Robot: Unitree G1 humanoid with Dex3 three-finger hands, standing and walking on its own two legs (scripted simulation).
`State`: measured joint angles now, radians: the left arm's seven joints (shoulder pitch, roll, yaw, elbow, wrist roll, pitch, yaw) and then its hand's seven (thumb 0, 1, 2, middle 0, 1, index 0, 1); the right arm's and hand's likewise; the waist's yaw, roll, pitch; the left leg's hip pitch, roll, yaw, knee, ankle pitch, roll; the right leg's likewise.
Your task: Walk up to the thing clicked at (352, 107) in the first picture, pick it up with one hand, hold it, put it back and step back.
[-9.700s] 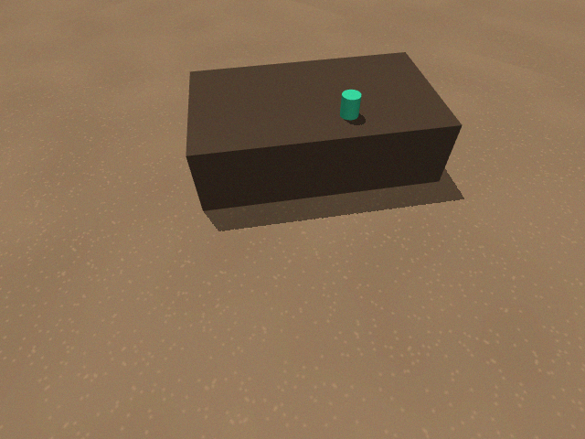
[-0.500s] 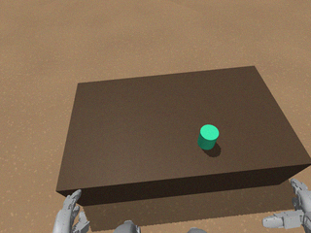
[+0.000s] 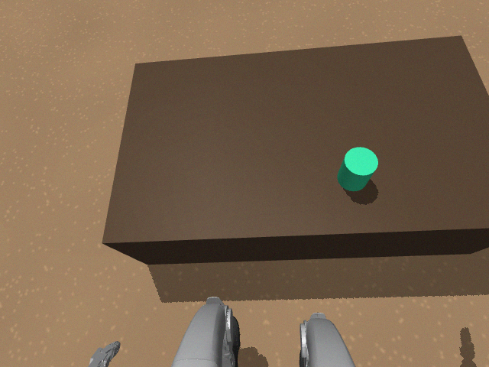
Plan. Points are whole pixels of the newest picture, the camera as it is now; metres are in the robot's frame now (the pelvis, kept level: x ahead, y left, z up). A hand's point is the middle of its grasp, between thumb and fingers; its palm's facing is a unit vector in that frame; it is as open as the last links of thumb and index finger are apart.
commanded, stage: go down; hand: right
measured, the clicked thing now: (356, 169) +0.58 -0.23 -0.30
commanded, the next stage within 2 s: approach in 1.10 s
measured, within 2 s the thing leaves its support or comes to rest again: neither
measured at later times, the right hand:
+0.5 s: hand out of the picture +0.43 -0.41 +0.02, palm faces +0.28 +0.96 -0.10, open 16.9 cm
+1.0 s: hand out of the picture +0.44 -0.42 +0.03, palm faces +0.29 +0.95 -0.08, open 17.0 cm
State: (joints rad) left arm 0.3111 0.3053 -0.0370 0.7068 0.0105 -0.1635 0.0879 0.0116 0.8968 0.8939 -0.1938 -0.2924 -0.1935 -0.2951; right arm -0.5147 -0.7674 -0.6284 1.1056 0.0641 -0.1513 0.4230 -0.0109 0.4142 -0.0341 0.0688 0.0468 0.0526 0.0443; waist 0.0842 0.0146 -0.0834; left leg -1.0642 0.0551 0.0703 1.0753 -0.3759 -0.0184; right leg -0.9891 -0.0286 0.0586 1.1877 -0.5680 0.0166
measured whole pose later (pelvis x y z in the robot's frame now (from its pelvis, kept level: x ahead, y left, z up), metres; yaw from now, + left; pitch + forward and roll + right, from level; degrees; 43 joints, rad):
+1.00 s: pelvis +0.00 -0.01 -0.02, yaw +2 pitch +27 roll +5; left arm 0.29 0.32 -0.11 0.65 0.04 -0.10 0.01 0.01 0.89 0.90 -0.20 -0.30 -0.20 -0.30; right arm -0.77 -1.00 -0.77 1.30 0.06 -0.30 0.53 -0.01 0.43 -0.04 0.08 0.04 0.06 0.04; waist 0.14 0.03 -0.08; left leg -1.21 0.03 0.08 1.12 -0.38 -0.03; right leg -1.16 -0.05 0.08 1.29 -0.61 0.01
